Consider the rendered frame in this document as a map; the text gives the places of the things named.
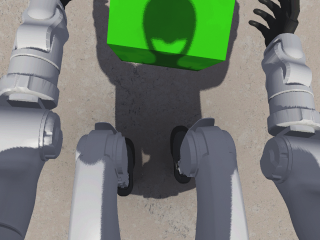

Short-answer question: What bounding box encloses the robot left thigh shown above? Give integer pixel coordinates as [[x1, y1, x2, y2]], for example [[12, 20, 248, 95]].
[[67, 130, 128, 240]]

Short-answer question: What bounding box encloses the left robot upper arm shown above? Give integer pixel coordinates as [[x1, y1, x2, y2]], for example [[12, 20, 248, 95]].
[[0, 105, 63, 240]]

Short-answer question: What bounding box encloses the carton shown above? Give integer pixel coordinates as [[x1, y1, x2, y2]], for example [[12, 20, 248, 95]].
[[107, 0, 235, 71]]

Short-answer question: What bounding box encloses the right robot forearm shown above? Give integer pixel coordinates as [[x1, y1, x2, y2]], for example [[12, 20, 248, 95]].
[[261, 33, 320, 140]]

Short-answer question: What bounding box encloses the left robot hand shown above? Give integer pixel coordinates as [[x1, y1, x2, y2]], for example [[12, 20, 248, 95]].
[[60, 0, 72, 10]]

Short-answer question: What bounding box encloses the robot right foot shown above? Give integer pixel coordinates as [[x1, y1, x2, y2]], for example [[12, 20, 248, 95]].
[[170, 125, 191, 184]]

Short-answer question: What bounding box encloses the right robot hand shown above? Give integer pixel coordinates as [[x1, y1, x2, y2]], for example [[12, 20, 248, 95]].
[[248, 0, 300, 47]]

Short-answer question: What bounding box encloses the left robot forearm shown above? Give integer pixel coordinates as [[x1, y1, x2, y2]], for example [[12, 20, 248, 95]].
[[0, 0, 69, 110]]

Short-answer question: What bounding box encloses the right robot upper arm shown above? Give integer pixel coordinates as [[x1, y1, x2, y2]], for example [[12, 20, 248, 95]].
[[260, 135, 320, 240]]

